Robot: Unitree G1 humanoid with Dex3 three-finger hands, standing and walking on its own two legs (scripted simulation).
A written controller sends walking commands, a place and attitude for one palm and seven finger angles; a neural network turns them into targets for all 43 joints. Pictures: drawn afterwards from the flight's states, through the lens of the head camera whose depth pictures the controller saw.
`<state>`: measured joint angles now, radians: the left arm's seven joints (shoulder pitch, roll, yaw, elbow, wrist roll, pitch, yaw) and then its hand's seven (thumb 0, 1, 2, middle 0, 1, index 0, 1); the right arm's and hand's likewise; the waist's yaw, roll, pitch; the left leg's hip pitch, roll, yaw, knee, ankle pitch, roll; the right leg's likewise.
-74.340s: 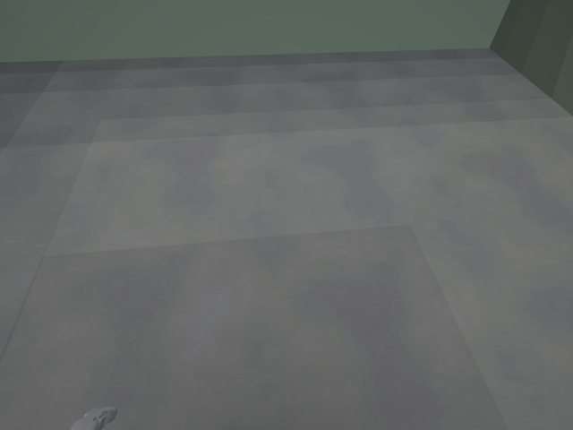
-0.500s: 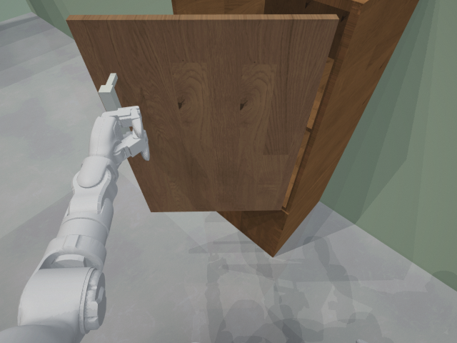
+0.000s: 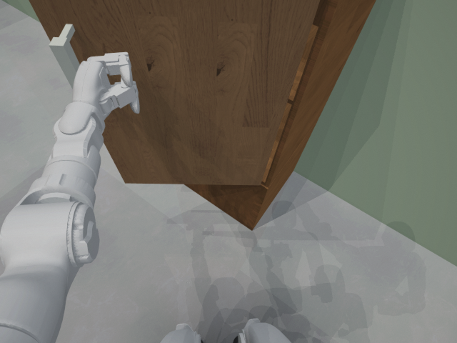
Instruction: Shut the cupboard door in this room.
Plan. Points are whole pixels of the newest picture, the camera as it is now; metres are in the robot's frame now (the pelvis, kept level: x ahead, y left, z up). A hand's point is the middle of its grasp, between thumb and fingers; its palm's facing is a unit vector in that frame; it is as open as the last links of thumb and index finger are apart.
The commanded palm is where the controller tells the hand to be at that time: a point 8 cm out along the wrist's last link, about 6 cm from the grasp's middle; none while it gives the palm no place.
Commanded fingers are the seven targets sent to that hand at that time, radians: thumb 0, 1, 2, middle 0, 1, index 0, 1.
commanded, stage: push the door shut along its arc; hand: left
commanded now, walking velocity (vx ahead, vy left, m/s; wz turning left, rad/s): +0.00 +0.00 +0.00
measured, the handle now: (83, 77) +0.56 +0.20 +0.13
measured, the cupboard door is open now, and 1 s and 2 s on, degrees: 36 22 22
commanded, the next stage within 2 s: pull the fist back off the door in 0.70 s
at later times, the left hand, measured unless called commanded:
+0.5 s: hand (138, 75) +0.55 +0.11 +0.13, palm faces -0.26 -0.97 -0.02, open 3.1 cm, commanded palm +0.56 +0.14 +0.13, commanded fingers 0.00 0.90 0.90 -1.30 -1.50 -1.30 -1.50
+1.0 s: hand (160, 56) +0.61 +0.07 +0.13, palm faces +0.16 -0.98 +0.07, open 3.2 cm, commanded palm +0.56 +0.09 +0.13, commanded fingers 0.00 0.90 0.90 -1.30 -1.50 -1.30 -1.50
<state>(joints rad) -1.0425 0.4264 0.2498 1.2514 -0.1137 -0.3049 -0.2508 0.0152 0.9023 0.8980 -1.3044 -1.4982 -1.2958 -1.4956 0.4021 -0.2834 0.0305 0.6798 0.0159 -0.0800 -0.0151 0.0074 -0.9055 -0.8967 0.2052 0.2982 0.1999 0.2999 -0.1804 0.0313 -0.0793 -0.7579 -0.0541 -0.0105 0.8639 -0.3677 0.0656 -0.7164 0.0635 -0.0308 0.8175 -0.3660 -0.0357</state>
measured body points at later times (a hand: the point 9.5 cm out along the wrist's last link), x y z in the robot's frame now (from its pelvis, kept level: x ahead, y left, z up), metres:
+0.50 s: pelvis +0.01 +0.00 -0.01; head +0.13 +0.01 +0.43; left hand +0.56 +0.16 +0.14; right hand -0.01 -0.28 -0.11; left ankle +0.02 +0.07 -0.70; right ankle +0.01 -0.10 -0.70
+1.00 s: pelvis +0.02 -0.01 -0.02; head +0.16 +0.00 +0.41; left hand +0.59 +0.12 +0.13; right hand -0.04 -0.25 -0.12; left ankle +0.02 +0.07 -0.70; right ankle +0.01 -0.10 -0.70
